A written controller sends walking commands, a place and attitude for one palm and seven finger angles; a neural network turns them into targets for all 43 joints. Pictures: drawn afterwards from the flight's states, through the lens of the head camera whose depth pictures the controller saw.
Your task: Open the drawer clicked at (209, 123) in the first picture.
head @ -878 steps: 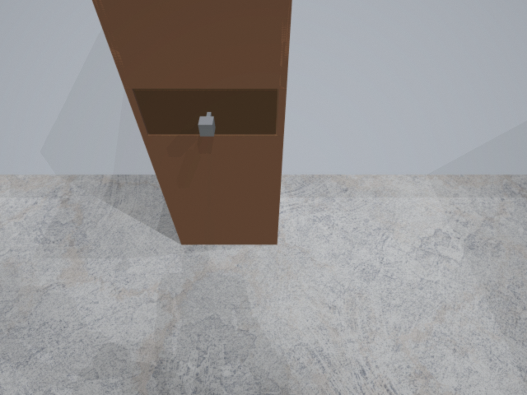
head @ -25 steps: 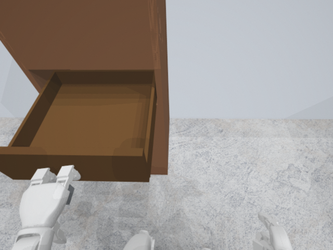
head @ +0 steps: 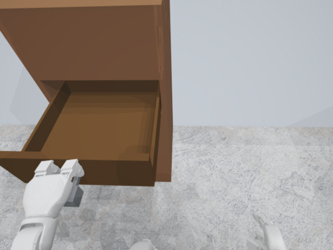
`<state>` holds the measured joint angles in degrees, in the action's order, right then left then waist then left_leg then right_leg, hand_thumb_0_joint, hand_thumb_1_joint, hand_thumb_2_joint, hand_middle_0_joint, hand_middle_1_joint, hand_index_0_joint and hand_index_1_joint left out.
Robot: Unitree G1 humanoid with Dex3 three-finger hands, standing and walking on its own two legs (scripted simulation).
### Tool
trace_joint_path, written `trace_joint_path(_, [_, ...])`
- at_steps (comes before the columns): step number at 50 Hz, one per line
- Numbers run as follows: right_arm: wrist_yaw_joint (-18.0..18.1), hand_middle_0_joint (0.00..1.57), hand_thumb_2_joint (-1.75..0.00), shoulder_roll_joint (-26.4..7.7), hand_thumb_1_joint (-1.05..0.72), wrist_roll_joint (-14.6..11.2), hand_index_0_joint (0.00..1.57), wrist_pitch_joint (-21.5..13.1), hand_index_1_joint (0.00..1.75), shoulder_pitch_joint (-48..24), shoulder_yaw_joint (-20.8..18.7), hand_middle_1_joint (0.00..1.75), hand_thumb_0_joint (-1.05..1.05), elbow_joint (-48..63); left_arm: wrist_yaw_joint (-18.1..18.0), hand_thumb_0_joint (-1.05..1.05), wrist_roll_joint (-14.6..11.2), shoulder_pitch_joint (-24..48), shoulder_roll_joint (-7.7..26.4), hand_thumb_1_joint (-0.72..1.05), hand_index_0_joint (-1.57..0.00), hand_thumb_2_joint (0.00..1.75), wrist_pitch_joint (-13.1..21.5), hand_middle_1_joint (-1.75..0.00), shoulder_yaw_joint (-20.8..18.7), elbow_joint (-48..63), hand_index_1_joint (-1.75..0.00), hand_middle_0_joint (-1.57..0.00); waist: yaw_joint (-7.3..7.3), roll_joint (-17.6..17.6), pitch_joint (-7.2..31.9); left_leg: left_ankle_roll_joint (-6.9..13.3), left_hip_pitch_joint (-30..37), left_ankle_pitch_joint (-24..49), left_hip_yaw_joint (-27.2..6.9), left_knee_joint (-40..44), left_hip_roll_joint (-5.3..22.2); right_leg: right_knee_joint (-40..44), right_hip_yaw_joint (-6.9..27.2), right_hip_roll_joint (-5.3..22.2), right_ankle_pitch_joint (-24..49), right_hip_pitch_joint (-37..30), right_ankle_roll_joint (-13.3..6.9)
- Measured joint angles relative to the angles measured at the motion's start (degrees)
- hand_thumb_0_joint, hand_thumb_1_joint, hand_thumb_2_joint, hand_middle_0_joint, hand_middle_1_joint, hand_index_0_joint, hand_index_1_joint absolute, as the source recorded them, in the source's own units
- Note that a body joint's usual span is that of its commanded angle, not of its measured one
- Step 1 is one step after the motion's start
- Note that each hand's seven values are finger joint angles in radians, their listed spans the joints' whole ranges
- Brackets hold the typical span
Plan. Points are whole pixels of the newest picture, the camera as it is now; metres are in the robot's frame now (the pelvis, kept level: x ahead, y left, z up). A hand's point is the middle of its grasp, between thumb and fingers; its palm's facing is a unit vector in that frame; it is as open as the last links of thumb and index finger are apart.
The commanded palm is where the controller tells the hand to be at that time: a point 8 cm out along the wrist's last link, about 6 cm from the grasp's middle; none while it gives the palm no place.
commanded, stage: lift the hand off the handle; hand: left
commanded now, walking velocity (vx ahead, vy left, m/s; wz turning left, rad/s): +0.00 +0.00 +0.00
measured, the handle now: (73, 188) +0.26 +0.27 -0.01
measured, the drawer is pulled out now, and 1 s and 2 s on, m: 0.29 0.29 0.29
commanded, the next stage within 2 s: draw the hand back to the body in 0.94 s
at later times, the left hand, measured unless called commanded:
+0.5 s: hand (48, 180) +0.23 +0.28 +0.08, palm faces +0.06 -0.05 -1.00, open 13.2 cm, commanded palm +0.21 +0.28 +0.15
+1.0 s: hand (27, 175) +0.22 +0.27 +0.15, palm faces +0.09 -0.07 -0.99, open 13.9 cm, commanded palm +0.20 +0.27 +0.20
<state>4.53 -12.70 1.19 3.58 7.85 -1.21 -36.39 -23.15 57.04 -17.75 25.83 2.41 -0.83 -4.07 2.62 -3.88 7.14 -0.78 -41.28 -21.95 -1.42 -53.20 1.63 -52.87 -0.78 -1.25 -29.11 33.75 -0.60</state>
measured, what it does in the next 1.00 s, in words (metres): stands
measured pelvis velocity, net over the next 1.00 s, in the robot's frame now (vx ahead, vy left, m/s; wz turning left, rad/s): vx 0.01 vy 0.00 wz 0.02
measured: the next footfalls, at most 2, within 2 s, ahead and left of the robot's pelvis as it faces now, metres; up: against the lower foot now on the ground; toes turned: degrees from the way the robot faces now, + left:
none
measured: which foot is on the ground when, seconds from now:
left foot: down 0.00-1.00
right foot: down 0.00-1.00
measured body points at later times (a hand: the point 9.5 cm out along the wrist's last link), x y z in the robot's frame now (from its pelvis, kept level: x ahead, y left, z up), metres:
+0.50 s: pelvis +0.01 +0.00 +0.02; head +0.03 -0.03 +0.47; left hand +0.23 +0.28 +0.14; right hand +0.22 -0.21 -0.08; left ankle +0.04 +0.13 -0.69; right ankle -0.03 -0.12 -0.69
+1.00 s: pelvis +0.01 +0.00 +0.04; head +0.02 -0.04 +0.49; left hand +0.20 +0.27 +0.20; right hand +0.24 -0.21 -0.05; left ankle +0.04 +0.13 -0.69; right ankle -0.03 -0.12 -0.69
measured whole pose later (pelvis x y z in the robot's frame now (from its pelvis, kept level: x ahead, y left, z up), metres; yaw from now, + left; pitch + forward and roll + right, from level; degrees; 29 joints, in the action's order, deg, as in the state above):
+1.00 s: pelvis +0.01 +0.00 +0.04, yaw +1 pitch +1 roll +0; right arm 2.5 -14.9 -0.3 4.3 5.4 -0.3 -34.8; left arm -5.6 48.0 -20.8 30.1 0.8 -6.0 17.3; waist 6.5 -5.9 1.9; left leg -0.4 -20.7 -14.8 -1.1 -34.3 0.4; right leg -33.3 -0.7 0.1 -21.4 13.1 0.0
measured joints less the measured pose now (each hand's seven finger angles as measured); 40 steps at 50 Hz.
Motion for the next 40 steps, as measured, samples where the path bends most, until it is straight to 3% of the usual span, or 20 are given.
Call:
trace_joint_path(16, [0.10, 0.20, -0.90, -0.45, -0.90, -0.45, 0.20, -0.14, 0.30, -1.30, 0.27, 0.30, 0.01, 0.69, 6.49, 0.00, -2.26, 0.95, 1.78, -0.49, -0.46, 0.30, -0.34, -1.21, 0.33, 4.18, -1.23, -0.33, 1.47, -0.42, -2.53, 0.32, 7.24, 2.17, 0.18, 6.13, -0.70, 6.24, 0.06, 0.72, 2.24, -7.26, 0.35])
trace_joint_path(25, [0.05, 0.20, -0.90, 0.01, -0.90, -0.59, 0.20, -0.21, 0.30, -1.15, 0.82, 0.30, 0.01, 0.27, 8.78, 0.00, -4.10, 1.28, 3.03, -0.49, -0.43, 0.30, 0.52, -1.22, -1.86, 8.73, -1.23, -0.36, 2.23, -0.76, -3.16, 0.31, 10.66, 3.30, 0.19, 9.46, -0.84, 9.74, 0.05, 0.86, 3.52, -10.72, 0.38])
trace_joint_path(29, [-0.57, 0.20, -0.90, -0.20, -0.90, -0.92, 0.20, 0.37, 0.30, -1.12, 0.87, 0.30, 0.01, 0.01, 9.48, 0.00, -5.03, 1.55, 3.33, -0.49, -0.38, 0.30, -0.80, -1.21, -3.33, 11.93, -1.22, -0.34, 2.35, -1.18, -2.61, 0.36, 12.57, 3.79, 0.51, 11.28, -0.89, 11.58, 0.35, 0.96, 4.15, -12.50, 0.47])
trace_joint_path(35, [-1.69, 0.20, -0.90, -1.16, -0.90, -1.63, 0.20, 1.67, 0.30, -1.28, 1.46, 0.30, 0.01, 0.88, 15.42, 0.00, -7.63, -1.62, 3.74, -0.49, -0.34, 0.30, -5.33, -1.20, -3.31, 15.42, -1.20, -0.32, 2.14, -1.70, -2.39, 0.56, 16.86, 5.02, 1.66, 15.34, -1.09, 14.92, 1.45, 1.31, 5.42, -16.04, 0.72])
trace_joint_path(40, [-1.37, 0.20, -0.90, -2.14, -0.90, -1.24, 0.20, 1.47, 0.30, -1.18, 1.69, 0.30, 0.01, 1.97, 18.77, 0.00, -8.52, -4.94, 5.20, -0.49, -0.33, 0.30, -3.51, -1.20, -3.25, 19.77, -1.20, -0.32, 2.58, -1.51, -3.57, 0.57, 19.48, 5.81, 1.45, 17.34, -1.22, 17.10, 1.20, 1.42, 6.21, -18.82, 0.75])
